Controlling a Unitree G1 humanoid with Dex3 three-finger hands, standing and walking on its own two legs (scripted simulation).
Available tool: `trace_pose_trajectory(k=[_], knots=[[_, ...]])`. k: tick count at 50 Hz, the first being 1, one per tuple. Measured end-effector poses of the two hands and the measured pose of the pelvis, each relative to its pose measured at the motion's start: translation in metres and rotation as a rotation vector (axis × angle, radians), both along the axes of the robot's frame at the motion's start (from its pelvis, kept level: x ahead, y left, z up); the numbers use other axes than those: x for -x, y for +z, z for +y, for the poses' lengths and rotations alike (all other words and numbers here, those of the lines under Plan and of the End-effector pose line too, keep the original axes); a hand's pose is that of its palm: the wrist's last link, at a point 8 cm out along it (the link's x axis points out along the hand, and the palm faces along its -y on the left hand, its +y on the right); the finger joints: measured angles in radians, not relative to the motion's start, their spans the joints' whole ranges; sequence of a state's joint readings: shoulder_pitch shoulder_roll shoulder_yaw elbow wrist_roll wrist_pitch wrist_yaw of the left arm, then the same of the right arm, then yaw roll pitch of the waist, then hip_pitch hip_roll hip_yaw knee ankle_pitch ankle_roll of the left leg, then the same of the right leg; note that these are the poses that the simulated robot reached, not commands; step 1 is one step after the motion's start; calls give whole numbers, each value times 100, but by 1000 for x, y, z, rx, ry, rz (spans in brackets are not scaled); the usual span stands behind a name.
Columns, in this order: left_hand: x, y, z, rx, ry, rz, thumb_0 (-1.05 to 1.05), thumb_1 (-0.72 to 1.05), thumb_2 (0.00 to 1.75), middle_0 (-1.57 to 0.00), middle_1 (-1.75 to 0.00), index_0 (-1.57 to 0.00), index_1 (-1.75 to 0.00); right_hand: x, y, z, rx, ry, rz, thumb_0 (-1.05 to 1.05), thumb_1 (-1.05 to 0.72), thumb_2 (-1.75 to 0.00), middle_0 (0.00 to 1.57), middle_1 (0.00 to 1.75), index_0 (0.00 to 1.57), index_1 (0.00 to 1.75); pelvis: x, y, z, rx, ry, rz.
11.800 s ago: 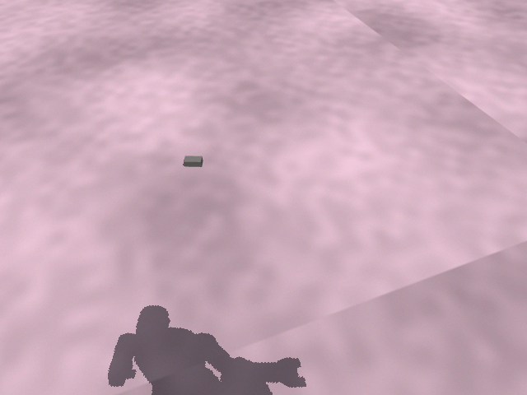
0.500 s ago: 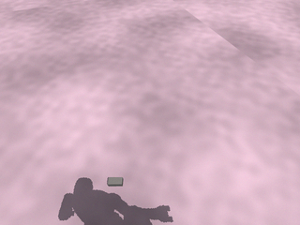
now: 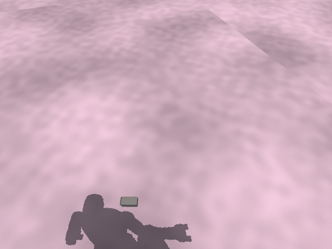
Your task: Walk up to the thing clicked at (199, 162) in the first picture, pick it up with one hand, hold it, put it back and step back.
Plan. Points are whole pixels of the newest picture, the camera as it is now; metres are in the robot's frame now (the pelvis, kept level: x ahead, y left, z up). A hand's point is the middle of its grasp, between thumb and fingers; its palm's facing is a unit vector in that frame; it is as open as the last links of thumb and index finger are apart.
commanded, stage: stand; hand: left
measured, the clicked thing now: (129, 201) +0.49 +0.23 -0.77
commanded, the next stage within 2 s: none
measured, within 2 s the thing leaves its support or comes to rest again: neither
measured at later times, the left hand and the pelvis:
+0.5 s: hand out of the picture +0.08 +0.25 -0.16, palm faces -0.02 -0.94 -0.34, open 7.4 cm; pelvis +0.00 +0.00 +0.00, yaw +0 degrees
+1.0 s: hand out of the picture +0.07 +0.26 -0.16, palm faces -0.02 -0.94 -0.34, open 7.4 cm; pelvis +0.00 +0.00 +0.00, yaw +1 degrees
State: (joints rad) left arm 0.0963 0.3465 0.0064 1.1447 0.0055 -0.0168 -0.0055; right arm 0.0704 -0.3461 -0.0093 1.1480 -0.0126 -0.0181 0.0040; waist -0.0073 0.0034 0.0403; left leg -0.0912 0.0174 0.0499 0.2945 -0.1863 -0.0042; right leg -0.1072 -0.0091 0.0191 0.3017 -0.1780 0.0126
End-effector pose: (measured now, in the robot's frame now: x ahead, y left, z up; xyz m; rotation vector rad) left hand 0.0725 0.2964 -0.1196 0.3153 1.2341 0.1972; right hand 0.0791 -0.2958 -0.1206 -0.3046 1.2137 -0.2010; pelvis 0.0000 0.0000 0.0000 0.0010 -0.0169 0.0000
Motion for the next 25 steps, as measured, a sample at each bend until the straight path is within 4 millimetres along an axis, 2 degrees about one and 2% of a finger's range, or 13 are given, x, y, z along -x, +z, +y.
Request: trace_pose_trajectory(k=[13,25], knots=[[-8,2,1,-5,-7,-24,1,90,90,-20,-30,-21,-30,3,1,0,2,-1,5,0,-90,-90,20,30,20,30,0,0,0,1,6,-4],[-2,1,2,-3,-5,-13,1,90,90,-20,-30,-21,-30,9,1,0,5,-7,17,0,-90,-90,20,30,20,30,0,0,1,2,7,-7]])
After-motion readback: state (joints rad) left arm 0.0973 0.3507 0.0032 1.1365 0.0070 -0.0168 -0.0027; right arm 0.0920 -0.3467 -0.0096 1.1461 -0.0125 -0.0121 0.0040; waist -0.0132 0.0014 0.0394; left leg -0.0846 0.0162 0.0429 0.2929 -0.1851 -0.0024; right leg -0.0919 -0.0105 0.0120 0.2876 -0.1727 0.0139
